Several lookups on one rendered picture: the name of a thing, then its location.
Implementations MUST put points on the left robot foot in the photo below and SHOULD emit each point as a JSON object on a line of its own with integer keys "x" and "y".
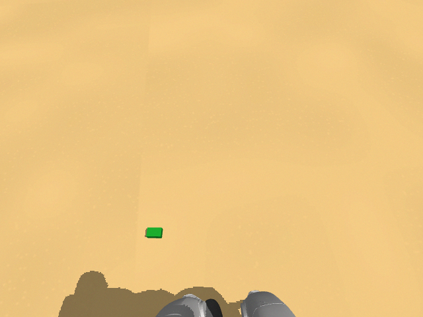
{"x": 214, "y": 308}

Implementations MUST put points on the small box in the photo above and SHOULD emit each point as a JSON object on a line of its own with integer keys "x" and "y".
{"x": 153, "y": 232}

